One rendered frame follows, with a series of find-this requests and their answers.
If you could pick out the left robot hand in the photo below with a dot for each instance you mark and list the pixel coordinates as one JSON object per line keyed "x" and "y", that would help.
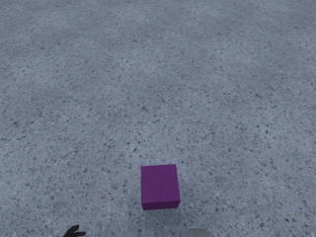
{"x": 71, "y": 232}

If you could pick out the carton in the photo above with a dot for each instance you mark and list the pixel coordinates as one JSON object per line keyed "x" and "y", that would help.
{"x": 159, "y": 187}

